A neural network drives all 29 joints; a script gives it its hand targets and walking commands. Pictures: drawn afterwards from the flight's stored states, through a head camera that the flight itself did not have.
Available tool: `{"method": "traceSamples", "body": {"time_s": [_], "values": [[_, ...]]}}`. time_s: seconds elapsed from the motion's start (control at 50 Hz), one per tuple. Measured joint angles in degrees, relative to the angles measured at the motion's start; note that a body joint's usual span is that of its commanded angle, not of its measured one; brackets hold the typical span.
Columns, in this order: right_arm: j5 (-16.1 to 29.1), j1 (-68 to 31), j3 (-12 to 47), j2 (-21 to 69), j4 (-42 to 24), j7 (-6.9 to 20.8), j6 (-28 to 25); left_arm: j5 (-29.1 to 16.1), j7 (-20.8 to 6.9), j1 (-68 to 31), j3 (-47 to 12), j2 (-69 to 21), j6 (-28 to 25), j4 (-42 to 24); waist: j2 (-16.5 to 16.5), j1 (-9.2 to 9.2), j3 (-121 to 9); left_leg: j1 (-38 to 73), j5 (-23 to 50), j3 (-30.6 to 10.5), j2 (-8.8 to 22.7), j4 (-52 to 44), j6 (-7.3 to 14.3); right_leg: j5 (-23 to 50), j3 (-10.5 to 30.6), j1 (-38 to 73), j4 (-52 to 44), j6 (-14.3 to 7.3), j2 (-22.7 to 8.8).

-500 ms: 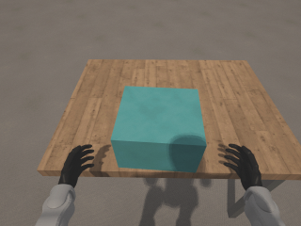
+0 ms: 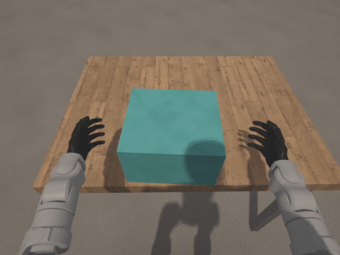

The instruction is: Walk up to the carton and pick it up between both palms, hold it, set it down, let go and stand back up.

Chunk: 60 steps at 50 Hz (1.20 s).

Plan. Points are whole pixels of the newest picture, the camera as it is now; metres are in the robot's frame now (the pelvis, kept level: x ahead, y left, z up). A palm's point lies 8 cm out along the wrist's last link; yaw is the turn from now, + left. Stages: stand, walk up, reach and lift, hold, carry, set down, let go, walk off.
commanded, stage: reach and lift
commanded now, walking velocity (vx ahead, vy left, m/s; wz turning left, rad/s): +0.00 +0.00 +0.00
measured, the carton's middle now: (172, 135) +0.44 +0.01 -0.01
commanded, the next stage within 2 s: none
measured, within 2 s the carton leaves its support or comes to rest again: neither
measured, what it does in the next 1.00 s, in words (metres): stands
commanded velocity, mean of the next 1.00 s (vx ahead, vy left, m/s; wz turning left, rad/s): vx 0.00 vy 0.00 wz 0.00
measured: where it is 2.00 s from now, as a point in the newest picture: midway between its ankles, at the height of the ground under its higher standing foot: outside the picture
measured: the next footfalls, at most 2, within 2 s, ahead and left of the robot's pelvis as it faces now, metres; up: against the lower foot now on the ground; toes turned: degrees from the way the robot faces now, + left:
none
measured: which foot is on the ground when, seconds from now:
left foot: down 0.00-1.00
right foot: down 0.00-1.00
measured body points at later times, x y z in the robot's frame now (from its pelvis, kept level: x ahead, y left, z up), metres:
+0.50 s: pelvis +0.00 +0.00 +0.00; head +0.04 +0.01 +0.45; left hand +0.42 +0.23 +0.11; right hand +0.41 -0.24 +0.11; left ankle -0.02 +0.12 -0.75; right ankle +0.00 -0.10 -0.75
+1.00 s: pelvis +0.00 +0.00 -0.01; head +0.05 +0.02 +0.44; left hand +0.46 +0.24 +0.10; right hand +0.45 -0.22 +0.11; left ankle -0.02 +0.12 -0.75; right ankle +0.00 -0.10 -0.75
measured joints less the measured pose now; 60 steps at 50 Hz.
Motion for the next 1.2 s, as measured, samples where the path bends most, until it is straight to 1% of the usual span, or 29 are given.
{"method": "traceSamples", "body": {"time_s": [0.16, 0.32, 0.5, 0.6, 0.7, 0.8, 0.86, 0.92, 1.1, 1.2], "values": [[1.57, -8.36, 1.08, -1.79, 6.47, -0.28, 0.75, 0.4, -0.19, -7.26, 0.92, 1.42, 2.62, 3.41, 0.04, -0.35, -0.76, -2.32, -0.13, -0.25, 0.27, 0.88, -0.03, 0.44, -0.22, -1.72, -0.27, -0.01, 0.24], [2.98, -15.34, 1.82, -3.4, 13.35, 0.09, 0.98, 0.4, -0.03, -13.99, 0.36, 2.86, 3.95, 8.42, -0.05, -0.78, -1.94, -4.79, -0.46, -0.72, 0.5, 1.97, -0.06, 0.64, -0.66, -3.47, -0.44, 0.01, 0.43], [4.56, -23.07, 2.8, -5.27, 20.27, 0.85, 1.17, -0.07, 0.59, -21.17, -1.09, 4.08, 4.63, 14.2, 0.05, -0.88, -3.73, -8.62, -0.79, -1.04, 0.73, 3.36, -0.03, 0.93, -0.94, -6.64, -0.32, 0.08, 0.61], [5.32, -27.49, 4.03, -5.82, 23.69, 1.57, 2.29, -0.88, 0.88, -25.78, -1.81, 5.27, 4.88, 19.17, -0.51, -0.93, -5.06, -10.77, -0.71, -0.96, 0.69, 3.68, 0.03, 0.89, -0.86, -8.96, 0.3, 0.13, 0.54], [5.64, -31.5, 4.22, -5.94, 27.37, 1.93, 2.14, -1.15, 1.5, -29.59, -2.74, 6.0, 4.32, 22.15, -0.9, -0.88, -6.47, -13.14, -0.8, -1.13, 0.87, 4.44, -0.11, 1.1, -1.01, -10.98, 0.4, 0.08, 0.7], [5.59, -35.26, 4.21, -6.12, 32.38, 2.13, 1.44, -1.03, 1.51, -33.23, -3.72, 6.09, 3.64, 26.2, -0.95, -0.77, -7.44, -14.94, -1.04, -1.36, 1.06, 5.32, -0.15, 1.29, -1.21, -12.33, 0.42, 0.06, 0.86], [5.46, -37.0, 4.26, -6.19, 35.8, 2.3, 0.32, -0.96, 1.58, -35.05, -4.5, 5.87, 2.0, 29.74, -0.93, -0.66, -8.14, -16.12, -1.19, -1.46, 1.11, 5.9, -0.13, 1.23, -1.3, -13.39, 0.79, 0.07, 0.88], [5.33, -38.38, 4.69, -6.03, 39.32, 2.58, -1.54, -1.04, 1.37, -36.43, -5.41, 5.52, -1.01, 33.95, -0.83, -0.64, -8.43, -17.28, -1.36, -1.6, 1.12, 6.6, -0.1, 1.08, -1.44, -14.45, 1.38, 0.09, 0.87], [4.73, -37.34, 6.74, -3.56, 48.09, 3.15, -11.7, -0.08, 0.71, -35.75, -6.93, 2.24, -15.04, 46.58, 0.05, 0.15, -10.37, -23.06, -2.12, -1.93, 1.35, 9.83, -0.08, 0.39, -1.75, -20.07, 4.36, 0.08, 0.94], [4.53, -36.2, 7.18, -1.74, 50.63, 2.8, -16.71, -1.64, 1.07, -35.38, -7.77, 1.16, -22.3, 52.81, 0.4, 0.4, -11.6, -28.77, -2.5, -2.22, 1.27, 12.71, -0.07, -0.43, -2.07, -25.99, 7.9, 0.06, 0.68]]}}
